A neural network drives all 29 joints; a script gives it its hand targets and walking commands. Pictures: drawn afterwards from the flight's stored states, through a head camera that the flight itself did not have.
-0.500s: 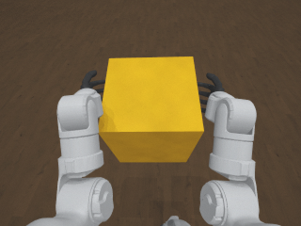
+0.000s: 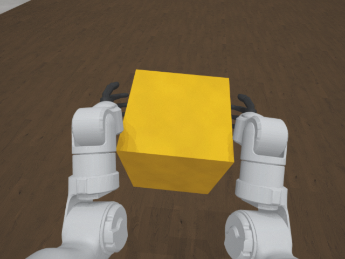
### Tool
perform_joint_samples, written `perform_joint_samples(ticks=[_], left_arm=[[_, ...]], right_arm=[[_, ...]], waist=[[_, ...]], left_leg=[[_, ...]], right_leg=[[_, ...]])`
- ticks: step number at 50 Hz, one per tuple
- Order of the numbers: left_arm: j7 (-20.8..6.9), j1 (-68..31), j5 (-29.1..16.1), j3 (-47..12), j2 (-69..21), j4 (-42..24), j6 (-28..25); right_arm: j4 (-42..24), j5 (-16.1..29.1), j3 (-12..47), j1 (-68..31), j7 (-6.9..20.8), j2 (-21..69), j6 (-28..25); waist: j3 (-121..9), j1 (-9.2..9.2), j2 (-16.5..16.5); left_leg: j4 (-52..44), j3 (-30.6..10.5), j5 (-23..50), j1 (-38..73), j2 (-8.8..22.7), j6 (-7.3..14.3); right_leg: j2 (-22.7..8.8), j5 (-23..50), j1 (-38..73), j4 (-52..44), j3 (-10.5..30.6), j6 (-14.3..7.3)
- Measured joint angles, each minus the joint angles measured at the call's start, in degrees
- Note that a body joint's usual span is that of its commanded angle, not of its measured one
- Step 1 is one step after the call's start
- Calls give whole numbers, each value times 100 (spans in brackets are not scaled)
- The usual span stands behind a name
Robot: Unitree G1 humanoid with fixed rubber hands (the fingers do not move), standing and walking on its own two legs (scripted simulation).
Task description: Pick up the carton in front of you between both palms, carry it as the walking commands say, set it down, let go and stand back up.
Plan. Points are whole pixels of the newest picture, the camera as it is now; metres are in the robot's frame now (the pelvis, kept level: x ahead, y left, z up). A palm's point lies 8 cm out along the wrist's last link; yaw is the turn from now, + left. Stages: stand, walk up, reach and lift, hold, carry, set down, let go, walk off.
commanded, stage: carry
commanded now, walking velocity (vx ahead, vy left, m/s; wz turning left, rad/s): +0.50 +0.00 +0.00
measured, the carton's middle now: (175, 138) +0.40 +0.00 +0.08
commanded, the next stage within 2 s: none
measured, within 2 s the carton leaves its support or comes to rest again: neither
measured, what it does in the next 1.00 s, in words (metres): walks ahead: right foot, then left foot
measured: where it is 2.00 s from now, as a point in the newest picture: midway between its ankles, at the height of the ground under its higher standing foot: (170, 123)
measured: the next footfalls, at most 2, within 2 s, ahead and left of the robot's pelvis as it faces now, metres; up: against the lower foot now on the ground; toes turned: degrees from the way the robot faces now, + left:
right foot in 0.38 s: +0.41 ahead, -0.12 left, +0.00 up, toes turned -9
left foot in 0.82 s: +0.71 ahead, +0.10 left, +0.00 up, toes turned +10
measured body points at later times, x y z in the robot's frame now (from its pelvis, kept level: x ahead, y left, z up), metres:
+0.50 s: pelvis +0.32 -0.04 +0.02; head +0.34 -0.04 +0.47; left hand +0.63 +0.12 +0.10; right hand +0.64 -0.17 +0.09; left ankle +0.19 +0.07 -0.63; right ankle +0.37 -0.11 -0.72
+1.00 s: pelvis +0.63 +0.01 +0.02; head +0.62 +0.02 +0.47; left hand +0.93 +0.15 +0.11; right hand +0.90 -0.14 +0.11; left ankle +0.67 +0.09 -0.72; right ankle +0.57 -0.10 -0.65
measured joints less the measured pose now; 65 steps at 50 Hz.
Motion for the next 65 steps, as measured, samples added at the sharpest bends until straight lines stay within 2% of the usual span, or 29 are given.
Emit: perform_joint_samples(ticks=[1, 3, 8, 12, 17, 19, 20, 22, 23, 25, 29, 32, 36, 39, 41, 42, 43, 44, 46, 48, 50, 54, 57, 59, 63, 65], left_arm=[[-11, 56, 53, 37, -39, 52, 31], [-23, 170, 200, 108, -164, 114, 58], [-77, 473, 489, 165, -428, -45, -147], [-133, 843, 582, 85, -554, -305, -426], [-162, 1558, 503, -132, -670, -820, -625], [-168, 1861, 469, -264, -760, -1002, -695], [-170, 2024, 483, -345, -833, -1052, -793], [-171, 2306, 445, -625, -778, -1114, -831], [-182, 2434, 395, -737, -712, -1151, -791], [-163, 2674, 288, -915, -613, -1267, -689], [-75, 3047, 81, -1141, -494, -1671, -525], [-216, 3233, 10, -1224, -446, -1976, -439], [-317, 3401, -18, -1373, -407, -2313, -285], [-311, 3452, 35, -1449, -395, -2436, -129], [-280, 3431, 92, -1428, -397, -2479, -20], [-262, 3422, 116, -1369, -394, -2461, 5], [-242, 3427, 133, -1291, -391, -2418, 26], [-235, 3437, 131, -1221, -391, -2374, 64], [-220, 3454, 135, -1197, -389, -2266, 135], [-183, 3458, 134, -1261, -387, -2155, 157], [-171, 3452, 142, -1324, -390, -2079, 108], [-196, 3434, 168, -1374, -398, -2085, -67], [-203, 3442, 168, -1373, -397, -2216, -136], [-219, 3477, 169, -1357, -390, -2301, -147], [-265, 3571, 162, -1332, -371, -2354, -119], [-295, 3542, 166, -1345, -377, -2252, -129]], right_arm=[[82, 23, 0, 64, -21, 11, 10], [192, 73, -11, 224, -24, 21, -2], [239, 177, -51, 513, 12, 66, -300], [189, 141, -25, 736, 106, 150, -624], [-263, 12, 168, 1335, 203, 358, -809], [-587, -48, 269, 1700, 239, 422, -818], [-723, -51, 320, 1884, 264, 404, -840], [-952, -50, 422, 2265, 291, 423, -852], [-1058, -57, 521, 2455, 271, 439, -832], [-1205, -13, 840, 2728, 230, 314, -710], [-1524, 60, 1177, 3050, 192, 211, -569], [-1847, 107, 1288, 3254, 194, 163, -504], [-2240, 183, 1332, 3448, 188, 123, -352], [-2370, 235, 1331, 3491, 203, 114, -191], [-2345, 247, 1331, 3415, 224, 127, -88], [-2242, 247, 1360, 3366, 239, 138, -89], [-2101, 247, 1399, 3313, 252, 150, -93], [-1967, 240, 1425, 3267, 251, 158, -77], [-1799, 218, 1435, 3258, 247, 161, -28], [-1747, 215, 1423, 3324, 222, 150, -13], [-1746, 243, 1425, 3369, 123, 141, -42], [-1829, 317, 1405, 3362, -9, 141, -164], [-1930, 321, 1406, 3332, 18, 147, -224], [-1968, 286, 1410, 3326, 128, 148, -239], [-1994, 201, 1475, 3396, 294, 135, -206], [-1993, 148, 1472, 3435, 315, 123, -191]], waist=[[6, -87, 26], [38, -221, 60], [213, -374, 84], [219, -310, 48], [95, -66, 32], [21, 2, 78], [17, 64, 199], [66, 186, 192], [95, 221, 152], [143, 271, 113], [110, 316, 89], [-15, 291, 85], [-245, 195, 74], [-441, 150, 30], [-521, 135, -25], [-553, 105, -124], [-565, 58, -189], [-550, 30, -176], [-478, 5, -101], [-401, -7, -64], [-330, -28, -38], [-262, -51, 19], [-270, -35, 33], [-307, -12, 38], [-414, 13, 90], [-435, 33, 176]], left_leg=[[-63, -19, -139, 129, 1, -1], [-343, -51, -169, 437, 18, -98], [-1042, -94, -321, 1233, 55, -70], [-1423, -115, -562, 1853, 60, -170], [-1505, -112, -1183, 2643, 107, -387], [-797, -96, -1634, 2664, 212, -495], [-29, -143, -1571, 2400, 360, -541], [1818, -440, -1635, 1607, 288, -611], [2491, -511, -1630, 1216, 228, -601], [2944, -494, -1410, 586, 227, -578], [1884, -347, -1033, -144, 395, -649], [837, -246, -547, -357, 498, -695], [-103, -53, 204, -346, 505, -659], [-559, 189, 446, -112, 437, -572], [-803, 389, 478, 203, 341, -450], [-600, 455, 653, 215, 285, -308], [-326, 511, 463, 194, 259, -192], [-196, 526, 207, 234, 267, -115], [-313, 519, -72, 463, 283, -81], [-656, 505, -47, 781, 267, -169], [-1011, 477, -52, 1111, 236, -174], [-1595, 415, -127, 1739, 198, -225], [-1864, 376, -300, 2187, 194, -318], [-1956, 362, -490, 2484, 209, -406], [-1815, 302, -1092, 3022, 302, -644], [-1107, 250, -1656, 3033, 480, -764]], right_leg=[[69, 101, -301, 493, 50, -30], [96, 410, -811, 779, 28, -45], [-50, 878, -1638, -213, -50, 31], [-177, 1559, -1794, -1589, -167, 59], [-87, 2607, -1192, -3390, -612, -13], [2, 2759, -703, -3833, -840, -172], [61, 2571, -674, -3629, -932, -317], [48, 2137, -562, -3370, -969, -456], [27, 2014, -430, -3409, -966, -466], [-1, 1948, -98, -3660, -951, -374], [-23, 1821, 541, -4200, -882, -341], [-37, 1629, 1002, -4453, -831, -262], [-68, 1186, 1636, -4566, -795, -95], [-121, 701, 2067, -4426, -743, 70], [-236, 181, 2184, -3883, -686, 187], [-387, -71, 2030, -3270, -668, 210], [-453, 25, 1693, -2384, -528, 208], [-390, 74, 1255, -1423, -331, 186], [-248, 205, 392, -5, -161, 76], [-255, 562, -274, 347, -185, 12], [-330, 875, -738, -27, -232, 14], [-494, 1416, -1269, -1361, -323, 118], [-547, 1908, -1391, -2306, -421, 144], [-524, 2215, -1365, -2770, -518, 127], [-389, 2429, -1010, -3417, -834, 8], [-262, 2493, -682, -3604, -1035, -111]])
